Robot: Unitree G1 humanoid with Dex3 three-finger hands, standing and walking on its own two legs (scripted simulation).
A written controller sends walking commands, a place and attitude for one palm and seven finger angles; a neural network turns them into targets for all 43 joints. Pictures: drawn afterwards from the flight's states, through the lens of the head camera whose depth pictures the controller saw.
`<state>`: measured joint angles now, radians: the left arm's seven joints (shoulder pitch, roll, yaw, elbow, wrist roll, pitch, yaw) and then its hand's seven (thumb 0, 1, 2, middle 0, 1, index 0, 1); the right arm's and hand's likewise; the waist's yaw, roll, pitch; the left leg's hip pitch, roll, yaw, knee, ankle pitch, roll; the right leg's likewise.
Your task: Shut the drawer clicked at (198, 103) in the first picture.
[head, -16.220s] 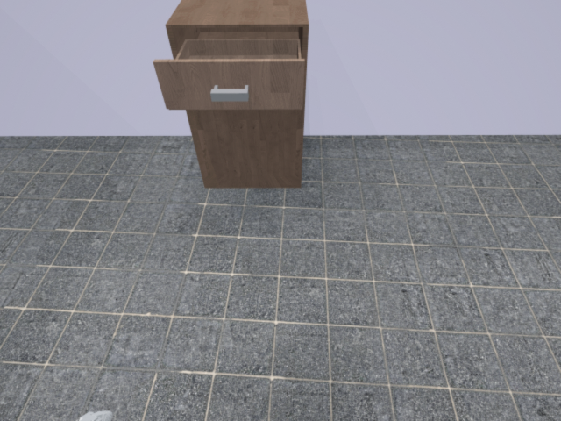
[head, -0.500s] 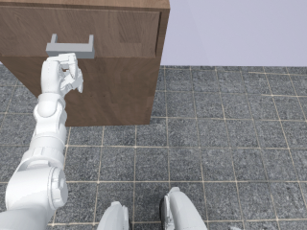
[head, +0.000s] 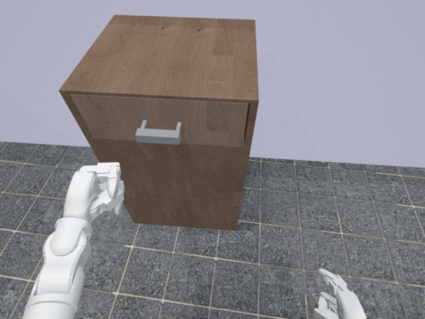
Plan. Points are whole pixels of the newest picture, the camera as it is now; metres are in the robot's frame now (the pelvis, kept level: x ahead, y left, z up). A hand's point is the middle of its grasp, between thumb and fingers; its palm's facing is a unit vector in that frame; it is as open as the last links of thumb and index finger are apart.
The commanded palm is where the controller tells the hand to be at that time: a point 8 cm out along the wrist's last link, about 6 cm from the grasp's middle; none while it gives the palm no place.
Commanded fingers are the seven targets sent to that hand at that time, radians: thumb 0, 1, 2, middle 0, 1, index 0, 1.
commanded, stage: draw the hand back to the body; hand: left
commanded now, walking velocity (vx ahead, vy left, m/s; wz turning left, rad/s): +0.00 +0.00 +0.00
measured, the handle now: (160, 130) +0.58 +0.17 -0.03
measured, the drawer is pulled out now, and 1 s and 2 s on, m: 0.00 0.00 0.00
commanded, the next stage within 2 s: step back with the hand held close in 0.80 s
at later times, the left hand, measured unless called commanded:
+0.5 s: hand (38, 233) +0.21 +0.23 +0.16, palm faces +0.35 -0.86 -0.36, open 3.2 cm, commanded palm +0.16 +0.27 +0.19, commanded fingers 0.00 0.90 0.90 -1.40 -1.60 -1.40 -1.60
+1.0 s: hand out of the picture +0.17 +0.24 +0.20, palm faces +0.42 -0.81 -0.41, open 3.2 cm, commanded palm +0.12 +0.27 +0.21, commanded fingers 0.00 0.90 0.90 -1.40 -1.60 -1.40 -1.60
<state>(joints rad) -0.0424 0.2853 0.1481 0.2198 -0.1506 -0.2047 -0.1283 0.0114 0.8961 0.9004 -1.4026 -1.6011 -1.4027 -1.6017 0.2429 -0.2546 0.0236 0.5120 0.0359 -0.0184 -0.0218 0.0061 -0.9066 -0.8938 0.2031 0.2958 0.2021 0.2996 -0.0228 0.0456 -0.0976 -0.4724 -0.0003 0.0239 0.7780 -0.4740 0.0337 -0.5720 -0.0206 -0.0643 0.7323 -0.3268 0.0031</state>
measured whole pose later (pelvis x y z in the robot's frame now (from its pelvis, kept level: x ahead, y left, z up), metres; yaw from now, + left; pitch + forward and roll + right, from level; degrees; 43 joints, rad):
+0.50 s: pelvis +0.00 +0.00 +0.03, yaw +0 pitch -3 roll -1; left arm 0.41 0.31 0.21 -0.32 -0.05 -0.06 0.09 0.01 0.89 0.90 -1.40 -1.60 -1.40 -1.60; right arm 0.21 -0.23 0.04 0.60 -0.01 -0.08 -0.06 0.01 -0.90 -0.89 0.20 0.30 0.20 0.30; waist 0.06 0.08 0.00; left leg -0.05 0.00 0.02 0.44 -0.33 0.03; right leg -0.15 -0.01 -0.06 0.42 -0.21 0.00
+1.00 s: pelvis -0.01 +0.00 +0.03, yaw -1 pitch -4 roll -1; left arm 0.51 0.33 0.33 -0.44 -0.04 -0.15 0.11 0.01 0.89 0.90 -1.41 -1.60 -1.41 -1.60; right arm 0.23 -0.23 0.03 0.62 -0.01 -0.14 -0.07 0.01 -0.90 -0.89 0.20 0.30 0.20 0.30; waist 0.05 0.07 0.00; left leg -0.07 0.01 0.04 0.47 -0.33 0.03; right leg -0.17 0.00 -0.05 0.42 -0.18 0.00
